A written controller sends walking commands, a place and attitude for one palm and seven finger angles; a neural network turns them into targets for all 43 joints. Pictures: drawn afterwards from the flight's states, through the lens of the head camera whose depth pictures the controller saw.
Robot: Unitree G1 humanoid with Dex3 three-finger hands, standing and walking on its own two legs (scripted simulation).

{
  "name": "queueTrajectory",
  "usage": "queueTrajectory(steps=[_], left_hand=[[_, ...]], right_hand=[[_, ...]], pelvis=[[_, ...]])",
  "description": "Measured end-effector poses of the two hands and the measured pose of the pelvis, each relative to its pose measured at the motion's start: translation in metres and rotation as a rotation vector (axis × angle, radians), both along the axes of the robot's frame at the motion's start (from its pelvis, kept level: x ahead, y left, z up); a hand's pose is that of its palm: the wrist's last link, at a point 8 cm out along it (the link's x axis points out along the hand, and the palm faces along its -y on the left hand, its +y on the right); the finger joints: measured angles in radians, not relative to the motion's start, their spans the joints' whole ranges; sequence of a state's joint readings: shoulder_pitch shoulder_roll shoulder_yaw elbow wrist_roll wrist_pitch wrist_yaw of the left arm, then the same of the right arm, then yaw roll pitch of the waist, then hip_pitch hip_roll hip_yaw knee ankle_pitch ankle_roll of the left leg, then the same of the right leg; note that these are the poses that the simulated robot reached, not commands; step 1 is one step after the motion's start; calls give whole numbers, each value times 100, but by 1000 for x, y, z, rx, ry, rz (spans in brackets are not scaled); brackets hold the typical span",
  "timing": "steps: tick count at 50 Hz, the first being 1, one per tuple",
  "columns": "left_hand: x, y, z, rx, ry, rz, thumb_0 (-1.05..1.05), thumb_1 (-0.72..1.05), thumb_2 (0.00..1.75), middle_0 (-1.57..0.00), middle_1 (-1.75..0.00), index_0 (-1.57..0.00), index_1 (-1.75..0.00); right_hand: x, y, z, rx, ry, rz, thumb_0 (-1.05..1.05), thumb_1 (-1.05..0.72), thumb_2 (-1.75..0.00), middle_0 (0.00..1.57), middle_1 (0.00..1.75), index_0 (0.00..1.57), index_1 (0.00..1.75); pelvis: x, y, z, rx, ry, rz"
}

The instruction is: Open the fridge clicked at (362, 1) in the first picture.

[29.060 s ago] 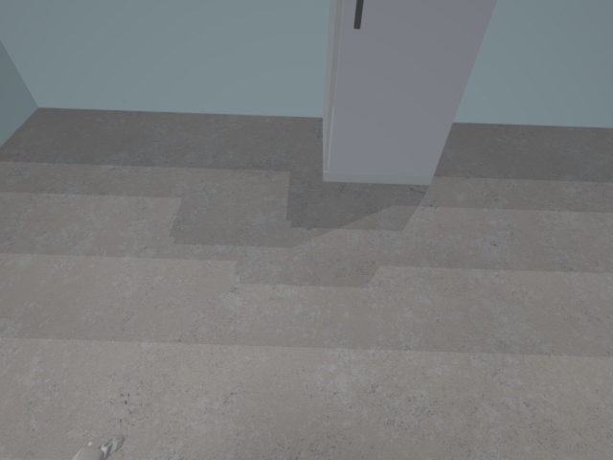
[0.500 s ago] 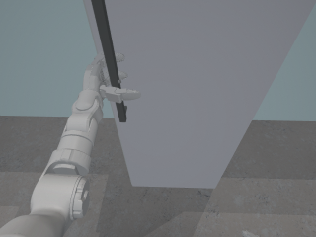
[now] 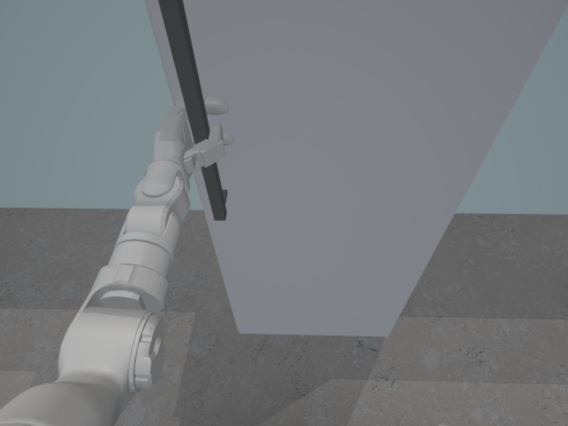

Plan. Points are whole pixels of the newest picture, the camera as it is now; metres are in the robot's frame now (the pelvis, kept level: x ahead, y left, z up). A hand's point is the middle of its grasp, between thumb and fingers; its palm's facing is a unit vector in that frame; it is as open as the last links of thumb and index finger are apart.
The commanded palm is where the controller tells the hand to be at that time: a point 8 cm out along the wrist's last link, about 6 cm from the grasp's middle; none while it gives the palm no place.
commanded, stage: grip the handle and tug to test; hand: left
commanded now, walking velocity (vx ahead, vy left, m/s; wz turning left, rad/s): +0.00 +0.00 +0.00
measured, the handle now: (197, 91) +0.49 +0.12 +0.24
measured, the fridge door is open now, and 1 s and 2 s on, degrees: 0 4 3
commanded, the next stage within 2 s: move the hooked fingers beside the handle in 0.66 s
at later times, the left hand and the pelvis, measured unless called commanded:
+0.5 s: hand (218, 149) +0.44 +0.10 +0.18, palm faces -0.01 -1.00 +0.01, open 5.1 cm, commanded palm +0.40 +0.15 +0.18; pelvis +0.02 -0.01 +0.00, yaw +0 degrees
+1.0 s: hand (211, 160) +0.42 +0.10 +0.18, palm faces -0.01 -1.00 +0.01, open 5.9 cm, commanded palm +0.40 +0.16 +0.18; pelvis +0.01 -0.02 +0.00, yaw +1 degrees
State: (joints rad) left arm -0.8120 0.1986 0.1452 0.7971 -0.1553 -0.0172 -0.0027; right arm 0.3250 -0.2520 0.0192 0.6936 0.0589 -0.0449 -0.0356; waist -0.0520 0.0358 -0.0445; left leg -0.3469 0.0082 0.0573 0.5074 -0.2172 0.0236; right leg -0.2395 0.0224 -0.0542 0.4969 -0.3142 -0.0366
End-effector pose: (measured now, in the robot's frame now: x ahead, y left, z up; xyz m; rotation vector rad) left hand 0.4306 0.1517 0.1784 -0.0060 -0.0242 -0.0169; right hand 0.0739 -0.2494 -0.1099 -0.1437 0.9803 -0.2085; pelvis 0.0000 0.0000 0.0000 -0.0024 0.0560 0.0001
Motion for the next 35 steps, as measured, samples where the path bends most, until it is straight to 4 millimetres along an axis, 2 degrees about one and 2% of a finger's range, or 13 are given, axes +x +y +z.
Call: queueTrajectory(steps=[21, 35], left_hand=[[-4, -1, 1, 1, 2, 9, 1, 80, 82, -45, -140, -43, -140], [-24, -2, 0, -8, -5, -9, 1, 80, 81, -42, -140, -42, -140]], right_hand=[[36, -7, 6, 16, -61, 20, 1, -91, -90, 20, 30, 20, 30], [81, -6, 18, 19, -128, 57, 2, -91, -90, 20, 30, 20, 30]], pelvis=[[12, -9, 2, 9, -5, -4], [25, -13, 3, 15, -24, -3]])
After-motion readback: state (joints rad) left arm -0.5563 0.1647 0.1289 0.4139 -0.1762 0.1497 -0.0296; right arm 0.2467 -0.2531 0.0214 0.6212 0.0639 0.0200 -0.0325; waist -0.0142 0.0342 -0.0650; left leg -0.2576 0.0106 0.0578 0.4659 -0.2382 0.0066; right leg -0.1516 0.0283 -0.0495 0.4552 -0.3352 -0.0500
